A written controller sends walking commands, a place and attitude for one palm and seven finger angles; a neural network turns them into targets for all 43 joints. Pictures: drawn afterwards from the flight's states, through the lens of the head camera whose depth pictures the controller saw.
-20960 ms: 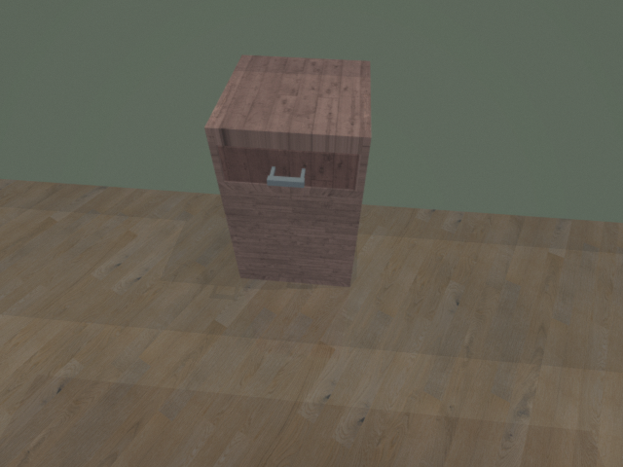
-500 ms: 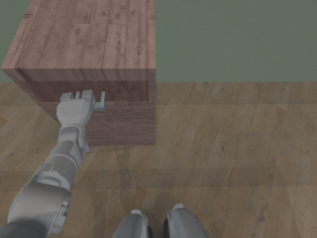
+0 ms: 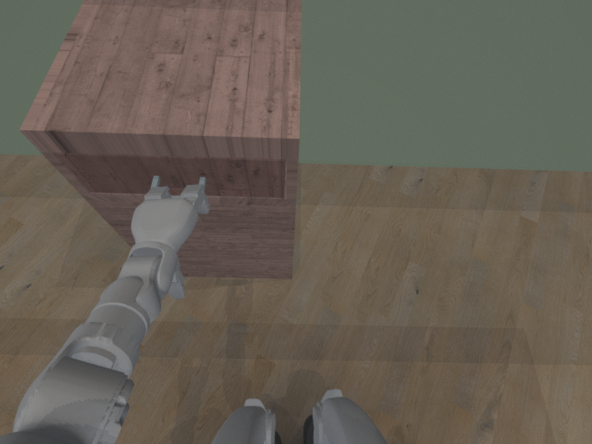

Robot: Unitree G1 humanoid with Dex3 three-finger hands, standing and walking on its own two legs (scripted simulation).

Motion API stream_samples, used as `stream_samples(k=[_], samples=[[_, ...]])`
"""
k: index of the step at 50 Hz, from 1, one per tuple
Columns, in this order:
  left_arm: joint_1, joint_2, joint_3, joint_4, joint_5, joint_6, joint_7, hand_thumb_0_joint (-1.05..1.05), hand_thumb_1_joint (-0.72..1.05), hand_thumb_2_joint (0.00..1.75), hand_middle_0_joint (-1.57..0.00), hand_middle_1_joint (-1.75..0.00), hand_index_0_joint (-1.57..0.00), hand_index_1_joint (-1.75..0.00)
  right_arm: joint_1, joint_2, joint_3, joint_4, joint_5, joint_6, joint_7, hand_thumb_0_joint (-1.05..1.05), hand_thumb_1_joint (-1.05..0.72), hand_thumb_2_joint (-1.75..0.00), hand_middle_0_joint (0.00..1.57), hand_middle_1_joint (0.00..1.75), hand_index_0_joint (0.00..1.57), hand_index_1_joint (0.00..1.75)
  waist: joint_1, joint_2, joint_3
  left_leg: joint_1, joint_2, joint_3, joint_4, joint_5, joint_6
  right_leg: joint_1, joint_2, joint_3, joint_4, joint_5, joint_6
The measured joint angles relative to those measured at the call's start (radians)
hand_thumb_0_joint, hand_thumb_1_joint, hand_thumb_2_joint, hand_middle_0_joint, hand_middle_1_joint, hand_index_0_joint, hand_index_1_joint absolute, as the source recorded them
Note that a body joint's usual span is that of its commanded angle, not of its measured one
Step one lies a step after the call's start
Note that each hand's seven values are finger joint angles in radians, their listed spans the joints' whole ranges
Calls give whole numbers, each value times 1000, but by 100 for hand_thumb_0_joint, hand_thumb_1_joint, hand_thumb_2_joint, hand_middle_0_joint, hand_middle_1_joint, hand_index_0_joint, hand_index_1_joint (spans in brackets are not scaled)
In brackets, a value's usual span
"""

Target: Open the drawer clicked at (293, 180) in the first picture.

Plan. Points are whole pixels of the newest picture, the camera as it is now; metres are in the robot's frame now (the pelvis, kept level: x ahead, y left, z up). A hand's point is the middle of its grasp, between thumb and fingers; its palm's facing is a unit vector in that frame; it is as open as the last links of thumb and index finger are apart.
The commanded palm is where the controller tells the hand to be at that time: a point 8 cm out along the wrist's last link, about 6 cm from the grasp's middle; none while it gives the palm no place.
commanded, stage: lower the fingers behind the handle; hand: left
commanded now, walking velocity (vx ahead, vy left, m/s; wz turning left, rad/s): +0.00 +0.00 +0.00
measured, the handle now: (177, 193) +0.53 +0.21 -0.12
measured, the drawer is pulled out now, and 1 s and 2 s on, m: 0.00 0.00 0.00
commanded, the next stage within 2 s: lift the fingers back up to retry in 1.60 s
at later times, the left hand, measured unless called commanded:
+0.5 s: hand (186, 222) +0.45 +0.17 -0.07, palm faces -0.09 -0.03 -1.00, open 13.9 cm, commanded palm +0.43 +0.17 -0.04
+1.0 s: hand (192, 230) +0.45 +0.17 -0.10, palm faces -0.01 +0.00 -1.00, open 13.8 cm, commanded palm +0.42 +0.17 -0.07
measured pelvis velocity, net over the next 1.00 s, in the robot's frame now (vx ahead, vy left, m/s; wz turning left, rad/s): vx -0.03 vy -0.01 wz -0.01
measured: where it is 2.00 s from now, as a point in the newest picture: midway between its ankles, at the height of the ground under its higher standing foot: outside the picture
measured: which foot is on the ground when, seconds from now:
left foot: down 0.00-1.00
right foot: down 0.00-1.00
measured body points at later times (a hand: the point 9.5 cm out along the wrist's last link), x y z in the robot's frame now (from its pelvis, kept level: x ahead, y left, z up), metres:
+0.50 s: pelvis +0.00 -0.01 -0.02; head +0.13 +0.00 +0.41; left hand +0.45 +0.17 -0.02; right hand +0.03 -0.27 -0.16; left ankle -0.01 +0.06 -0.65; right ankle +0.02 -0.08 -0.65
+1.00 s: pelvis -0.03 -0.01 -0.06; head +0.12 -0.01 +0.37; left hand +0.44 +0.17 -0.05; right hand +0.03 -0.27 -0.19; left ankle -0.01 +0.06 -0.65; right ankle +0.02 -0.08 -0.65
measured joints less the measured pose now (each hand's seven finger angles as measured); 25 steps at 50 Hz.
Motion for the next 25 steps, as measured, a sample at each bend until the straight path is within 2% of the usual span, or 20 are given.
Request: stream_samples(k=[2,5,7,9,11,14,16,18,20,25], samples=[[1,-9,-14,-18,43,-76,22,0,-48,30,-32,-120,-32,-120,8,0,1,6,-5,-13,-9,0,-91,-90,20,30,20,30,-7,-4,-19,0,-3,-12,8,-6,-3,5,-2,-12,3,-7,-4],[-44,-11,14,4,122,-141,119,0,-49,30,-32,-120,-32,-120,-3,-11,0,7,-24,-19,-4,0,-91,-90,20,30,20,30,-24,-2,-47,-44,-1,-19,57,-27,-5,-35,-1,-25,42,-25,-9],[-93,-8,48,49,151,-114,200,0,-49,30,-32,-120,-32,-120,-21,-20,-4,2,-38,-15,10,0,-91,-90,20,30,20,30,-37,2,-60,-91,4,-14,101,-43,-5,-84,3,-27,84,-37,-10],[-140,-7,78,107,156,-40,266,0,-49,30,-32,-120,-32,-120,-42,-26,-11,-7,-45,-8,29,0,-91,-90,20,30,20,30,-45,8,-58,-133,8,-5,136,-54,-3,-128,6,-23,119,-44,-9],[-172,-5,89,158,147,49,295,0,-49,30,-31,-120,-31,-120,-58,-29,-14,-17,-43,1,46,0,-91,-90,20,30,20,30,-45,12,-43,-159,12,7,153,-57,2,-159,9,-16,140,-44,-7],[-171,-12,75,180,115,140,254,0,-48,30,-31,-120,-31,-120,-64,-26,-14,-25,-31,11,59,0,-91,-90,20,30,20,30,-38,16,-13,-167,14,20,148,-49,3,-173,10,-2,142,-36,-2],[-138,-21,71,147,80,148,198,0,-48,30,-31,-120,-31,-119,-57,-18,-10,-24,-22,14,55,0,-91,-90,20,30,20,30,-31,15,-1,-155,14,25,131,-42,2,-164,10,4,130,-30,-1],[-105,-17,78,90,57,125,155,0,-48,30,-29,-119,-29,-119,-40,-7,-5,-17,-16,11,42,0,-91,-90,20,30,20,30,-26,10,-1,-139,12,25,112,-36,0,-149,9,7,115,-26,-2],[-89,-3,76,63,54,69,118,0,-48,30,-28,-119,-29,-118,-19,2,2,-5,-15,2,27,0,-91,-90,20,30,20,30,-24,6,-15,-125,10,19,100,-34,-3,-134,8,3,104,-27,-5],[-100,24,53,101,108,-20,136,0,-49,30,-29,-119,-30,-119,6,1,8,14,-24,-11,22,0,-91,-90,20,30,20,30,-26,6,-47,-126,13,1,122,-50,-9,-128,11,-16,114,-41,-16]])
